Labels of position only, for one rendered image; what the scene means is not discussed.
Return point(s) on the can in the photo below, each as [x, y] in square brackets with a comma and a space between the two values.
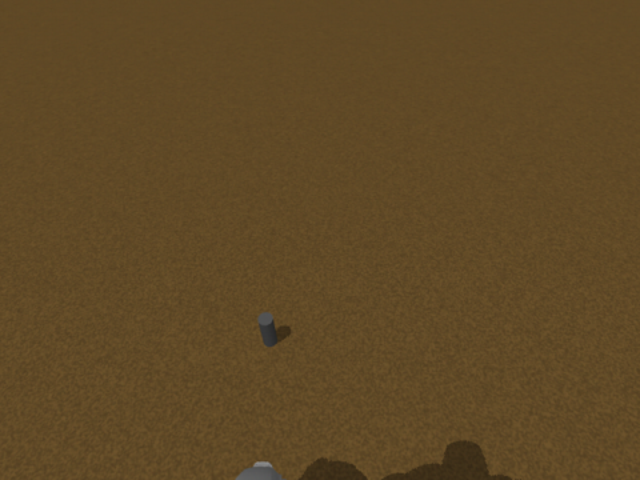
[267, 328]

